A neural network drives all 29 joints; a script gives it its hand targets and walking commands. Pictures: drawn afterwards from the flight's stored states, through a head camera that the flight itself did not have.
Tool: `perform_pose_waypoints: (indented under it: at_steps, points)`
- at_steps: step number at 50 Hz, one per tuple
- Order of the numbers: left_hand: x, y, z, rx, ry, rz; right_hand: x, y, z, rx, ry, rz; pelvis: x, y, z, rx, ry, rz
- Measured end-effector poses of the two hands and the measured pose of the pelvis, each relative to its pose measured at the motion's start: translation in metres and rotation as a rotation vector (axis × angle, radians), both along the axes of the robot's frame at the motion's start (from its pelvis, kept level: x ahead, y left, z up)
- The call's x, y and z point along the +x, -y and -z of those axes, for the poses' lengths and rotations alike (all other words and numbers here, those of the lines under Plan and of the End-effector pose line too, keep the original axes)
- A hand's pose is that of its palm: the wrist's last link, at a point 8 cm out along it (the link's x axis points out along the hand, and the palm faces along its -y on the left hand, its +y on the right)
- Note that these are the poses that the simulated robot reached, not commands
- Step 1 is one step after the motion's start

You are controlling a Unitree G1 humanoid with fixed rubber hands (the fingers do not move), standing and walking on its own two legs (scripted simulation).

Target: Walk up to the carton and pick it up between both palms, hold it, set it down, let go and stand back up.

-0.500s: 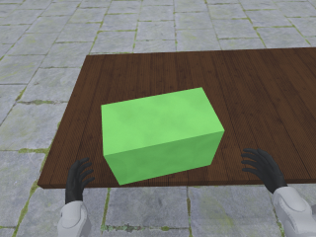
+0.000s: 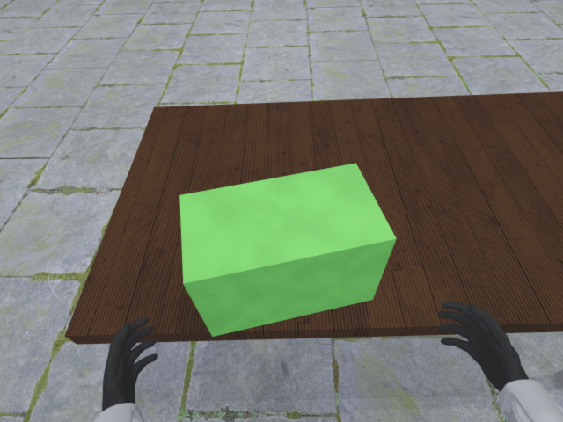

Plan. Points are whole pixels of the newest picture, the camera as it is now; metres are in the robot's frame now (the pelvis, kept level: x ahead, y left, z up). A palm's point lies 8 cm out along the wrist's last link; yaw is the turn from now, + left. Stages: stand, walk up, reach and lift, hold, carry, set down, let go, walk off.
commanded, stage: set down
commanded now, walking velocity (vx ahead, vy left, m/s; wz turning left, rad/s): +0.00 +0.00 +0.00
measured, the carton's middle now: (283, 251) +0.41 +0.04 -0.03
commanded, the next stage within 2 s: none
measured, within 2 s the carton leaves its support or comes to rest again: neither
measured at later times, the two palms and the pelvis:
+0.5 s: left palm (126, 389) +0.19 +0.25 -0.03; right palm (487, 365) +0.23 -0.25 -0.04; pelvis +0.01 +0.01 +0.00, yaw +0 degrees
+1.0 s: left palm (127, 399) +0.19 +0.25 -0.05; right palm (484, 375) +0.21 -0.24 -0.05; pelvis +0.02 +0.01 +0.00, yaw +0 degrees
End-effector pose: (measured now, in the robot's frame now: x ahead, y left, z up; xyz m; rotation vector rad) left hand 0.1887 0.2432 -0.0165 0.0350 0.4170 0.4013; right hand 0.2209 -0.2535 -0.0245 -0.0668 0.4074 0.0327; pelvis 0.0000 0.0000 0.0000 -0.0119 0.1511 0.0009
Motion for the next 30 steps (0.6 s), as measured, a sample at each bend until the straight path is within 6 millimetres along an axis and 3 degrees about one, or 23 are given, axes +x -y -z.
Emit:
perform_pose_waypoints:
  at_steps: [12,30]
  points:
    - [0.006,0.003,-0.001,-0.013,-0.003,0.02,-0.003,-0.001,0.001,0.006,-0.017,0.007,-0.001,-0.002,0.0,0.002,0.02,-0.002]
    - [0.006,-0.003,0.021,-0.047,-0.126,0.033,0.009,-0.007,0.016,-0.008,-0.101,0.021,0.014,-0.006,-0.001,0.001,0.002,-0.006]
